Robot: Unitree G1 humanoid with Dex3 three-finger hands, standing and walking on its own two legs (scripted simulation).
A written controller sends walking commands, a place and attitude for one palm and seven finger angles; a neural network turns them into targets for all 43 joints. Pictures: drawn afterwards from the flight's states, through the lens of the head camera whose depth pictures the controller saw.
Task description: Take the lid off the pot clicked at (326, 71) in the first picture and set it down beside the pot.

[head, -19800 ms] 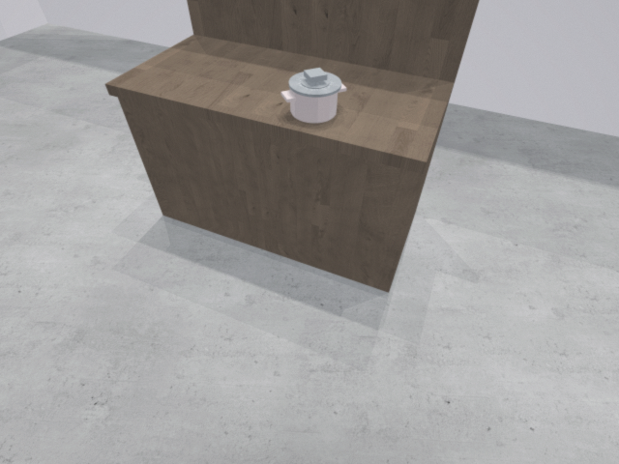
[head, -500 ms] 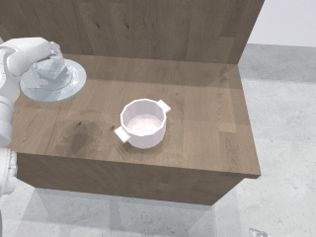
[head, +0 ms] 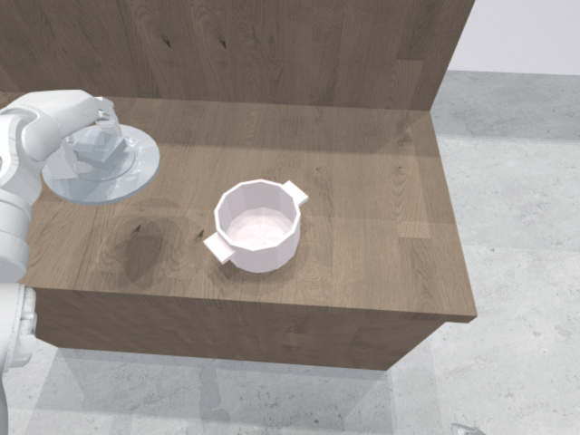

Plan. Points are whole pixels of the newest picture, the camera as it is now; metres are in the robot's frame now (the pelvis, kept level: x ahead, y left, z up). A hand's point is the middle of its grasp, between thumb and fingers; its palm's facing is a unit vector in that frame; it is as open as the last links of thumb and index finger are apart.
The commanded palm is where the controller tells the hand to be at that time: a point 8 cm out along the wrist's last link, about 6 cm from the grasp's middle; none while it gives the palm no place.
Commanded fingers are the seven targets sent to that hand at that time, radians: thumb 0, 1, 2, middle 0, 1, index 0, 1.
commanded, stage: lower the lid onto the table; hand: left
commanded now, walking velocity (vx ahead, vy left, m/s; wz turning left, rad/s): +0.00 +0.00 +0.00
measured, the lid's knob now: (98, 149) +0.48 +0.27 +0.10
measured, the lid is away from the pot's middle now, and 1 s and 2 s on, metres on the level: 0.22 0.22 0.23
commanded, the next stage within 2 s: none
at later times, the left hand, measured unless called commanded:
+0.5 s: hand (75, 177) +0.44 +0.30 +0.10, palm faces -0.42 -0.05 -0.91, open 8.7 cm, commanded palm +0.45 +0.29 +0.16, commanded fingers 0.00 0.54 1.12 -1.02 -1.12 -0.69 -0.98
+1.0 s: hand (93, 189) +0.44 +0.29 +0.06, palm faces -0.46 -0.04 -0.89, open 8.7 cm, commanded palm +0.46 +0.29 +0.12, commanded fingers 0.00 0.54 1.12 -1.02 -1.12 -0.69 -0.98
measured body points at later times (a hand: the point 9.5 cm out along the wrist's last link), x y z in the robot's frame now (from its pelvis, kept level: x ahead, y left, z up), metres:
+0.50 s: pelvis +0.00 +0.00 +0.00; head +0.07 +0.00 +0.44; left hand +0.45 +0.30 +0.15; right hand +0.08 -0.28 -0.13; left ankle -0.03 +0.06 -0.74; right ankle -0.01 -0.15 -0.74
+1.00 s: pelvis -0.01 +0.00 -0.01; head +0.08 +0.00 +0.44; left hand +0.46 +0.29 +0.11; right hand +0.04 -0.28 -0.13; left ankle -0.03 +0.06 -0.74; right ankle -0.01 -0.15 -0.74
